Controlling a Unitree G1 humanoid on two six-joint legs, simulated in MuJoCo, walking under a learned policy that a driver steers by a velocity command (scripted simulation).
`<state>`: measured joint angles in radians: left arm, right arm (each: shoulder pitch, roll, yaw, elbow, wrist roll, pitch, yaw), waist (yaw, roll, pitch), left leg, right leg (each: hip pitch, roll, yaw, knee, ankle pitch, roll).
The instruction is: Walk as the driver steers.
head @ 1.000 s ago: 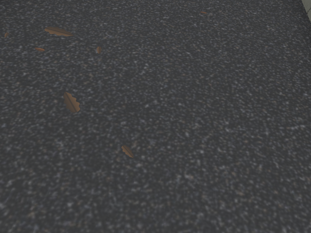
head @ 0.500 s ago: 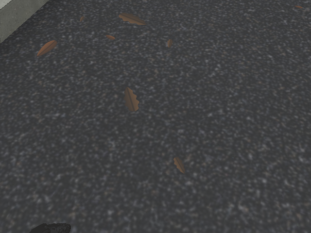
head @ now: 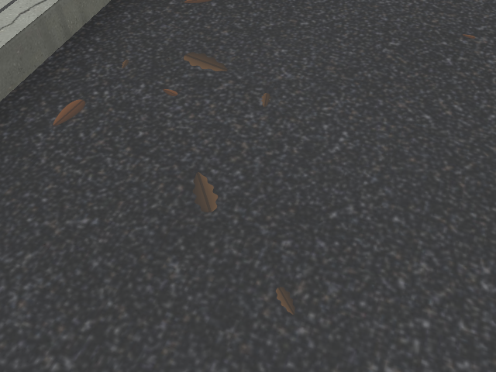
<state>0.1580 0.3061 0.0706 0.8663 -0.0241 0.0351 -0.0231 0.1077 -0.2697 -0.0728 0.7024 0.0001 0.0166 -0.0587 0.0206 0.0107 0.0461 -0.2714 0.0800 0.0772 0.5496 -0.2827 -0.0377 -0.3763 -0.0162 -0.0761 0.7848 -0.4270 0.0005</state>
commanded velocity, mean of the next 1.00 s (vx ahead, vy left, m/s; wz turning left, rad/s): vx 0.01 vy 0.00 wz -0.50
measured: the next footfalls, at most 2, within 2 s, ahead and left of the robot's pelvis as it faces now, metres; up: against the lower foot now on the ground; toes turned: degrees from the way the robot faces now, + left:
right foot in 0.04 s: +0.04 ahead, -0.10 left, +0.00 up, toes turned -6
left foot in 0.64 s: +0.15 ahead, +0.09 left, +0.00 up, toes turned -30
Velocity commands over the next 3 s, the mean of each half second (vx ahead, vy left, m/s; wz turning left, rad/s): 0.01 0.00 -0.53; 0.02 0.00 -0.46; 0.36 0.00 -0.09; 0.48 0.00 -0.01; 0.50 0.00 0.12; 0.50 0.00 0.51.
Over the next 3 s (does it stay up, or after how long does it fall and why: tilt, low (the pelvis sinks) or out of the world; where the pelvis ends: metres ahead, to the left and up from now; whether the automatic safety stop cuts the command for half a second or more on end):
stays up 0.96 -0.50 0.01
